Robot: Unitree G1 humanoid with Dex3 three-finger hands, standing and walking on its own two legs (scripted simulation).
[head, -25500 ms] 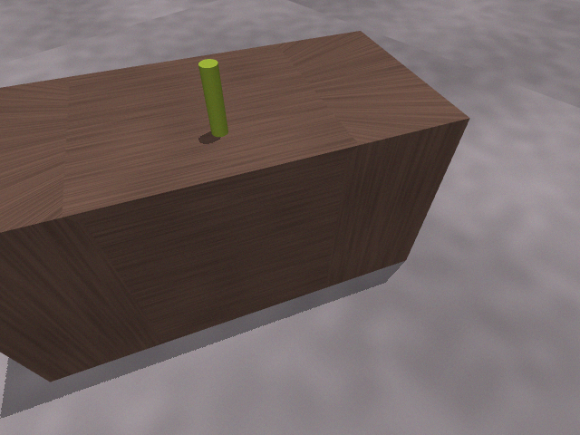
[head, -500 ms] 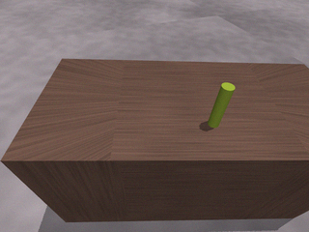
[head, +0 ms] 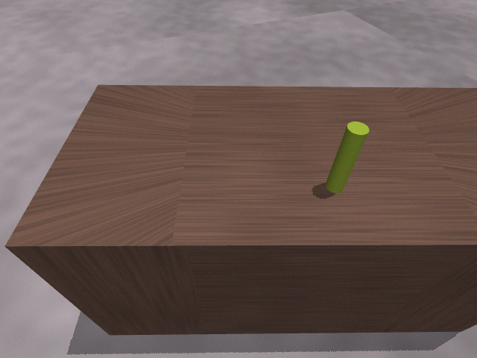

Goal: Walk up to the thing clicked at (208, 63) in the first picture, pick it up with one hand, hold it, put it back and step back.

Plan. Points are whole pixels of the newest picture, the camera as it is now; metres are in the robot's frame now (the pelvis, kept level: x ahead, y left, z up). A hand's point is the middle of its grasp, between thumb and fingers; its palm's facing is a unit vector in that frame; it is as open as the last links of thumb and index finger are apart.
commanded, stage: home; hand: right
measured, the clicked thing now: (344, 160) +0.52 -0.23 +0.01
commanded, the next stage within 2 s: stand in 0.80 s
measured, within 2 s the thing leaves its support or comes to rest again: neither
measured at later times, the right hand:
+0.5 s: hand out of the picture +0.09 -0.26 -0.15, palm faces -0.01 +0.93 -0.37, open 17.5 cm
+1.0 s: hand out of the picture +0.10 -0.26 -0.15, palm faces -0.01 +0.93 -0.36, open 17.1 cm
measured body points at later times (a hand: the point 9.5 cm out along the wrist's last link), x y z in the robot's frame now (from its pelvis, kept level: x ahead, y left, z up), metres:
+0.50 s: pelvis +0.02 +0.00 +0.00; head +0.03 +0.01 +0.45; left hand +0.10 +0.30 -0.13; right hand +0.10 -0.31 -0.12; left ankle +0.06 +0.12 -0.74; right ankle -0.01 -0.15 -0.74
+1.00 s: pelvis +0.03 +0.00 +0.00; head +0.04 +0.00 +0.45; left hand +0.10 +0.30 -0.13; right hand +0.10 -0.31 -0.13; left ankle +0.06 +0.12 -0.74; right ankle -0.01 -0.15 -0.74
